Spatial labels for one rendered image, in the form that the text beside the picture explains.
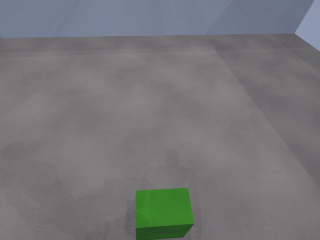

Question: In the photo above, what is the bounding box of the carton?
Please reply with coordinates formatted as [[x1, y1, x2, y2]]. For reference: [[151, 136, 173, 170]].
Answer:
[[135, 188, 195, 240]]

